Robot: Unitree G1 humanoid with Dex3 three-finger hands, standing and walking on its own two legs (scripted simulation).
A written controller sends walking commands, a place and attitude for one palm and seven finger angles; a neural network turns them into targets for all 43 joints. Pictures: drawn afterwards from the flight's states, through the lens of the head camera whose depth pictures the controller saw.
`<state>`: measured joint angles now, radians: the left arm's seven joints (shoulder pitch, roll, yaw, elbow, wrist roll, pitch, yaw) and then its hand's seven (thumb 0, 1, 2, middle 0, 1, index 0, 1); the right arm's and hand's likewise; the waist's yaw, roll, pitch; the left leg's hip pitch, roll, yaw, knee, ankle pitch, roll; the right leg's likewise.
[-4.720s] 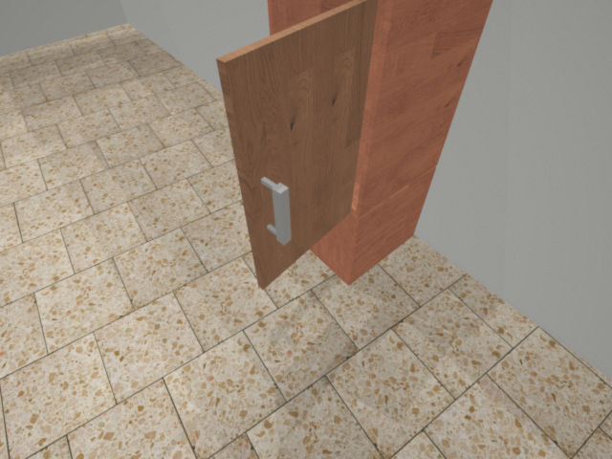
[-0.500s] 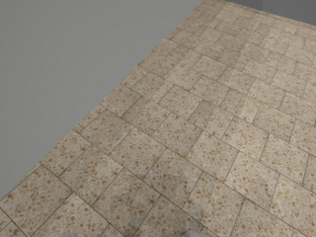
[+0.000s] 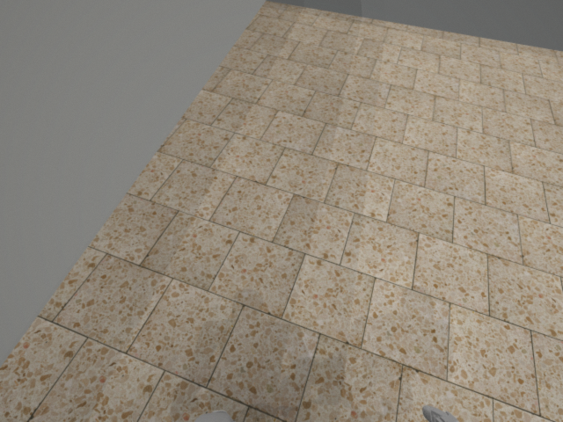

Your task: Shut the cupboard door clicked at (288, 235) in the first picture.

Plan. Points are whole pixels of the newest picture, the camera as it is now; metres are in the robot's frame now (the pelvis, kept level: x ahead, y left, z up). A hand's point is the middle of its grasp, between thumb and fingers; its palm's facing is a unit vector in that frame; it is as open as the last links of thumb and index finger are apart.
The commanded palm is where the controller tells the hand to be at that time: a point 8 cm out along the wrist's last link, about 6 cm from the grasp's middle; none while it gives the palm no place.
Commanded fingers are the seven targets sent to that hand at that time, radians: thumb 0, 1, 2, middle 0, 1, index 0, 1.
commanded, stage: walk around to get in front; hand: left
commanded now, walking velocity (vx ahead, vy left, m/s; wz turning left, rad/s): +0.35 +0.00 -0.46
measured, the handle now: out of the picture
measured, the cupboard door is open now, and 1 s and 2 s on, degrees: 98 98 98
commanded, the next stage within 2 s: walk to a spot facing it in 0.54 s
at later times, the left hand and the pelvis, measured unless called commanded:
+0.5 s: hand (257, 285) +0.38 +0.07 -0.15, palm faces -0.24 -0.95 -0.22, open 7.4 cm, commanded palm none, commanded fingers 0.00 0.90 0.90 -0.20 -0.30 -0.20 -0.30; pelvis +0.21 -0.08 +0.00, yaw -12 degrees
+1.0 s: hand (267, 262) +0.45 +0.05 -0.18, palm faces -0.02 -0.98 -0.18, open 7.4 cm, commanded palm none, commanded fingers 0.00 0.90 0.90 -0.20 -0.30 -0.20 -0.30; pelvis +0.41 -0.12 +0.00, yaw -5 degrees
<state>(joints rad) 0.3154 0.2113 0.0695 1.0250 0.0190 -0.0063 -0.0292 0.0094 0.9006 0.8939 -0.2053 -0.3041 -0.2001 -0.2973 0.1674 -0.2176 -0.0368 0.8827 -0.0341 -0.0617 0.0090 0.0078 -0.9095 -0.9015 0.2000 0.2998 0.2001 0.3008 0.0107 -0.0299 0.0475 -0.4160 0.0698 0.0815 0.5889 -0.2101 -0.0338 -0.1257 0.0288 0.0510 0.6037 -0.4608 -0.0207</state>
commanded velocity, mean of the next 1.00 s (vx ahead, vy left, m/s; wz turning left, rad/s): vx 0.21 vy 0.00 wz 0.10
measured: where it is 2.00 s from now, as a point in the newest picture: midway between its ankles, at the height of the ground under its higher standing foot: (341, 335)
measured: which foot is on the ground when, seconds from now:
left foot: down 0.00-0.40, up 0.42-0.82, down 0.84-1.00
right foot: up 0.00-0.38, down 0.40-0.86, up 0.88-1.00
